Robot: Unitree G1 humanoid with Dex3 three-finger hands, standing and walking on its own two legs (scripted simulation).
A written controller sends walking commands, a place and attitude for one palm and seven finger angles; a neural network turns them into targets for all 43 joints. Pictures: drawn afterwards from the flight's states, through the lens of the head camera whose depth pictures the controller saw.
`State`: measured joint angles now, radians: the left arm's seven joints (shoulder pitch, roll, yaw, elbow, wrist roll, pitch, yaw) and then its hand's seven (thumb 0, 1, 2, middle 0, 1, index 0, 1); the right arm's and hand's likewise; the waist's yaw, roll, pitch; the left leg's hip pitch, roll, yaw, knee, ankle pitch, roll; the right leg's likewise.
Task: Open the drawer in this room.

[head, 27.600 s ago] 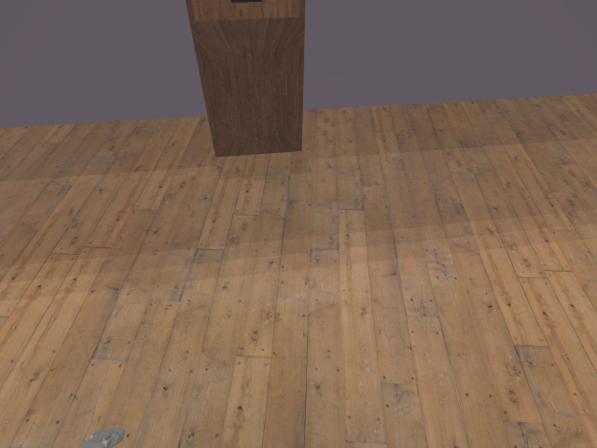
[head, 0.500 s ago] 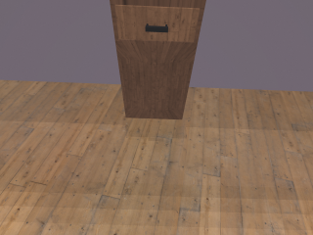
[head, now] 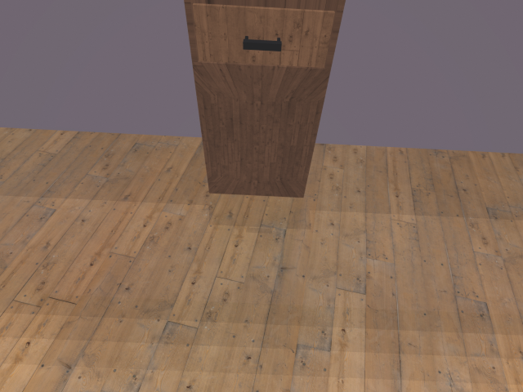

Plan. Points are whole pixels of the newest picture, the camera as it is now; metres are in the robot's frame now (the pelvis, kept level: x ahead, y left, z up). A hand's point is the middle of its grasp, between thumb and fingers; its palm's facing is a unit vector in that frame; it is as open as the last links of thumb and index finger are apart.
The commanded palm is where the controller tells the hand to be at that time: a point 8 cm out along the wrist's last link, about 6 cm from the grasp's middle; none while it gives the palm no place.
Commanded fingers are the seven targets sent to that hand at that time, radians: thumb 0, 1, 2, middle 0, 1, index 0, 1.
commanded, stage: look at it before walking up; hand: left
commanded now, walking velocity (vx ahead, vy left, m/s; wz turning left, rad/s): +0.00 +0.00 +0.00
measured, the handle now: (262, 42) +1.11 +0.07 +0.03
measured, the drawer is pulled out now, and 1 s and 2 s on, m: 0.00 0.00 0.00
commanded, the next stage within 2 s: walk to a spot facing it in 0.04 s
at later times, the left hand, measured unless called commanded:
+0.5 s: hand out of the picture +0.07 +0.14 -0.17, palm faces -0.10 -0.97 -0.23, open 7.4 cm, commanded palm none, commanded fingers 0.00 0.90 0.90 -0.20 -0.30 -0.20 -0.30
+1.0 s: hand (232, 376) +0.18 +0.06 -0.17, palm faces -0.18 -0.97 -0.16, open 7.3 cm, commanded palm none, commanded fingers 0.00 0.90 0.90 -0.20 -0.30 -0.20 -0.30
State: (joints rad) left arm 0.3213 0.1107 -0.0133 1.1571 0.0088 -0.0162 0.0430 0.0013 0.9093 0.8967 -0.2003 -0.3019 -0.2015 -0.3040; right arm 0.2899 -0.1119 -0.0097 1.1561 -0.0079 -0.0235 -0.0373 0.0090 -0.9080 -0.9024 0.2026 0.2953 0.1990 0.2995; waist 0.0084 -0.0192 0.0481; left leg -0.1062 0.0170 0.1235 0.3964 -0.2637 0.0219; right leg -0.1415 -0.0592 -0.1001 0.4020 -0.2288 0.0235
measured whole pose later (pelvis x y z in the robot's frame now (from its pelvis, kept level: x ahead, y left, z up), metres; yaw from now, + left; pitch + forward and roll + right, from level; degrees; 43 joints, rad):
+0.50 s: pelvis +0.03 -0.04 -0.01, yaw -9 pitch -1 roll +1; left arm 0.29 0.14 0.06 1.04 0.03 0.02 -0.03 0.01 0.91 0.90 -0.20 -0.30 -0.20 -0.30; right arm 0.33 -0.18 -0.07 1.11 -0.04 -0.02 -0.02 0.01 -0.90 -0.90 0.20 0.30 0.20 0.30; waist -0.01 0.06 0.06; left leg -0.07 0.11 0.26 0.49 -0.38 -0.05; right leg -0.38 -0.07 -0.12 0.74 -0.40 0.00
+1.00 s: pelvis +0.22 -0.10 -0.01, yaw -18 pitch +1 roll -1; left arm 0.44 0.11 0.01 1.09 0.02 -0.08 0.02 0.00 0.91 0.90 -0.20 -0.30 -0.20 -0.30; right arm 0.05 -0.19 -0.05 0.97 -0.03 0.00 0.02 0.01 -0.91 -0.90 0.20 0.29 0.20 0.30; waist 0.07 0.01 0.07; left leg -0.59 0.10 0.08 0.83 -0.17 -0.05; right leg 0.04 0.06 0.00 0.30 -0.36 -0.05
